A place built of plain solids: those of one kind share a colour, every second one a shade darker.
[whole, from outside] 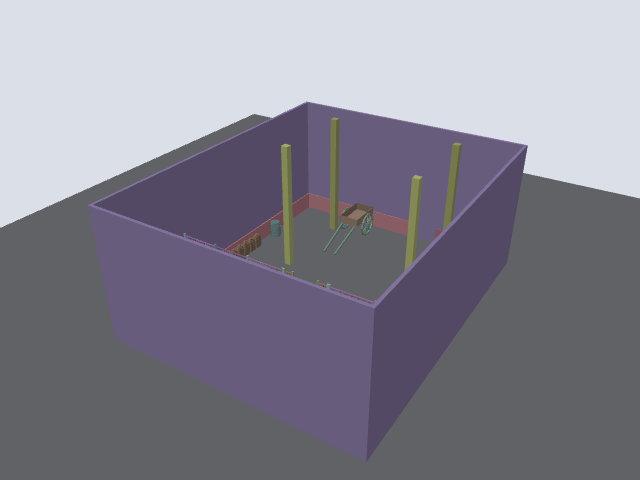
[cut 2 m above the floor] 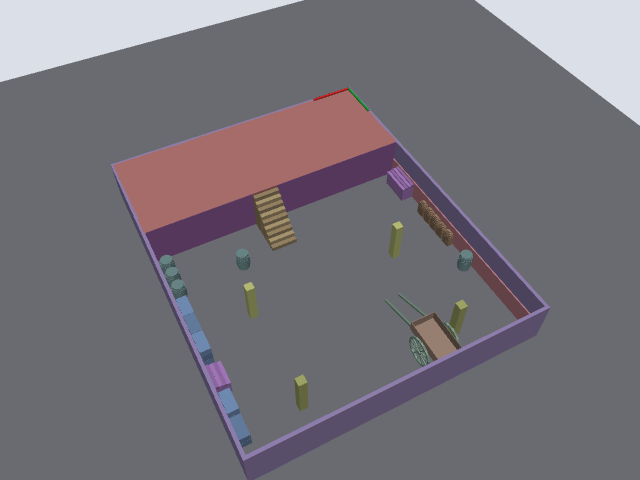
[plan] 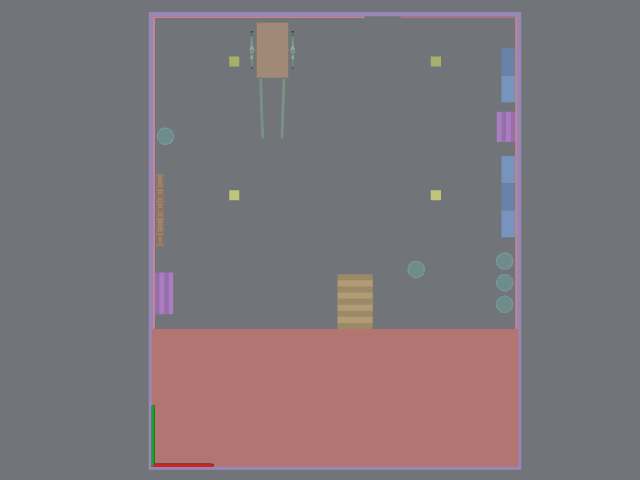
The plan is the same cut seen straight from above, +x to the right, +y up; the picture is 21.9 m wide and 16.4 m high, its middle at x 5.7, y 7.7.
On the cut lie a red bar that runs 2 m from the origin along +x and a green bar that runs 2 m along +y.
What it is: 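An aisled barn 12.4 x 15.3 m, 6.7 m high; a nave 6.9 m broad between two rows of posts 0.35 m square, 4.6 m apart, aisles 2.8 m broad; at the rear a loft 4.7 m deep at 2.08 m over closed bays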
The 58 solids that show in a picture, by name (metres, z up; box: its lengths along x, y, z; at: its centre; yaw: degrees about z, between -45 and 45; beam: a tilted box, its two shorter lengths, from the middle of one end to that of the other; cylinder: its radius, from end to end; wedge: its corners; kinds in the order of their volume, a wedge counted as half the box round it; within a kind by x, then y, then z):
{
 "loft_1": {"box": [12.53, 4.71, 2.13], "at": [6.21, 2.31, 1.01]},
 "wall_1": {"box": [0.15, 15.64, 6.71], "at": [-0.07, 7.67, 3.31]},
 "wall_2": {"box": [12.73, 0.15, 6.71], "at": [6.21, -0.07, 3.31]},
 "wall_3": {"box": [12.73, 0.15, 6.71], "at": [6.21, 15.41, 3.31]},
 "wall_4": {"box": [0.15, 15.64, 6.71], "at": [12.51, 7.67, 3.31]},
 "stair_1": {"box": [1.2, 0.62, 1.92], "at": [6.9, 4.56, 0.91]},
 "stair_2": {"box": [1.2, 0.62, 1.71], "at": [6.9, 4.77, 0.81]},
 "stair_3": {"box": [1.2, 0.62, 1.51], "at": [6.9, 4.97, 0.7]},
 "stair_4": {"box": [1.2, 0.62, 1.3], "at": [6.9, 5.18, 0.6]},
 "stair_5": {"box": [1.2, 0.62, 1.09], "at": [6.9, 5.39, 0.49]},
 "stair_6": {"box": [1.2, 0.62, 0.88], "at": [6.9, 5.6, 0.39]},
 "stair_7": {"box": [1.2, 0.62, 0.67], "at": [6.9, 5.81, 0.29]},
 "stair_8": {"box": [1.2, 0.62, 0.47], "at": [6.9, 6.01, 0.18]},
 "stair_9": {"box": [1.2, 0.62, 0.26], "at": [6.9, 6.22, 0.08]},
 "post_1": {"box": [0.35, 0.35, 6.71], "at": [2.77, 9.23, 3.31]},
 "post_2": {"box": [0.35, 0.35, 6.71], "at": [2.77, 13.8, 3.31]},
 "post_3": {"box": [0.35, 0.35, 6.71], "at": [9.66, 9.23, 3.31]},
 "post_4": {"box": [0.35, 0.35, 6.71], "at": [9.66, 13.8, 3.31]},
 "dwarf_1": {"box": [0.06, 10.68, 0.99], "at": [0.03, 10.0, 0.45]},
 "dwarf_2": {"box": [7.16, 0.06, 0.99], "at": [3.64, 15.31, 0.45]},
 "dwarf_3": {"box": [3.91, 0.06, 0.99], "at": [10.41, 15.31, 0.45]},
 "dwarf_4": {"box": [0.06, 10.68, 0.99], "at": [12.4, 10.0, 0.45]},
 "bales_1": {"box": [0.46, 0.92, 0.36], "at": [12.13, 8.25, 0.9]},
 "bales_2": {"box": [0.46, 0.92, 0.36], "at": [12.13, 9.18, 0.9]},
 "bales_3": {"box": [0.46, 0.92, 0.41], "at": [12.13, 10.11, 0.15]},
 "bales_4": {"box": [0.46, 0.92, 0.36], "at": [12.13, 10.11, 0.54]},
 "bales_5": {"box": [0.46, 0.92, 0.36], "at": [12.13, 10.11, 0.9]},
 "bales_6": {"box": [0.46, 0.92, 0.36], "at": [12.13, 12.86, 0.9]},
 "bales_7": {"box": [0.46, 0.92, 0.41], "at": [12.13, 13.79, 0.15]},
 "bales_8": {"box": [0.46, 0.92, 0.36], "at": [12.13, 13.79, 0.54]},
 "bin_1": {"box": [0.16, 1.43, 0.18], "at": [0.14, 5.88, 0.78]},
 "bin_2": {"box": [0.16, 1.43, 0.15], "at": [0.3, 5.88, 0.76]},
 "bin_3": {"box": [0.6, 1.39, 0.74], "at": [0.36, 5.88, 0.32]},
 "bin_4": {"box": [0.16, 1.43, 0.11], "at": [0.45, 5.88, 0.74]},
 "bin_5": {"box": [0.16, 1.43, 0.07], "at": [0.61, 5.88, 0.72]},
 "bin_6": {"box": [0.16, 1.04, 0.07], "at": [11.82, 11.56, 0.72]},
 "bin_7": {"box": [0.16, 1.04, 0.11], "at": [11.98, 11.56, 0.74]},
 "bin_8": {"box": [0.6, 1.0, 0.74], "at": [12.07, 11.56, 0.32]},
 "bin_9": {"box": [0.16, 1.04, 0.15], "at": [12.13, 11.56, 0.76]},
 "bin_10": {"box": [0.16, 1.04, 0.18], "at": [12.29, 11.56, 0.78]},
 "cart_rod_1": {"wedge": [[3.62, 13.22, 0.87], [3.62, 13.25, 0.79], [3.69, 11.17, 0.09], [3.69, 11.2, 0.0], [3.72, 13.23, 0.87], [3.72, 13.26, 0.79], [3.79, 11.18, 0.09], [3.79, 11.21, 0.0]]},
 "cart_rod_2": {"wedge": [[4.35, 11.18, 0.09], [4.35, 11.21, 0.0], [4.42, 13.23, 0.87], [4.42, 13.26, 0.79], [4.45, 11.17, 0.09], [4.45, 11.2, 0.0], [4.52, 13.22, 0.87], [4.52, 13.25, 0.79]]},
 "face_1": {"box": [6.3, 0.012, 2.1], "at": [3.15, 4.67, 1.0]},
 "face_2": {"box": [4.93, 0.012, 2.1], "at": [9.96, 4.67, 1.0]},
 "cart_1": {"box": [0.029, 1.9, 0.42], "at": [3.54, 14.19, 1.1]},
 "cart_2": {"box": [1.04, 0.028, 0.42], "at": [4.07, 13.25, 1.1]},
 "cart_3": {"box": [1.1, 1.9, 0.03], "at": [4.07, 14.19, 0.88]},
 "cart_4": {"box": [1.04, 0.028, 0.42], "at": [4.07, 15.13, 1.1]},
 "cart_5": {"box": [0.029, 1.9, 0.42], "at": [4.61, 14.19, 1.1]},
 "cask_1": {"cylinder": 0.26, "from": [0.42, 11.24, 0.85], "to": [0.42, 11.24, 0.9]},
 "cask_2": {"cylinder": 0.26, "from": [8.99, 6.69, 0.85], "to": [8.99, 6.69, 0.9]},
 "cask_3": {"cylinder": 0.26, "from": [12.01, 5.5, 0.85], "to": [12.01, 5.5, 0.9]},
 "cask_4": {"cylinder": 0.26, "from": [12.01, 6.24, 0.85], "to": [12.01, 6.24, 0.9]},
 "cask_5": {"cylinder": 0.26, "from": [12.01, 6.98, 0.85], "to": [12.01, 6.98, 0.9]},
 "guard_rail_1": {"box": [1.88, 0.06, 0.044], "at": [0.98, 4.61, 3.06]},
 "guard_rail_2": {"box": [1.88, 0.06, 0.044], "at": [2.86, 4.61, 3.06]},
 "guard_rail_3": {"box": [1.88, 0.06, 0.044], "at": [4.74, 4.61, 3.06]},
 "guard_rail_4": {"box": [2.13, 0.06, 0.044], "at": [9.18, 4.61, 3.06]}
}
